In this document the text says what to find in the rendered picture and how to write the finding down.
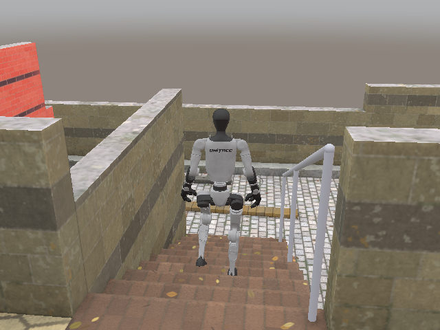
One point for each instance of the stairs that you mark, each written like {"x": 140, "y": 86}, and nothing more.
{"x": 264, "y": 277}

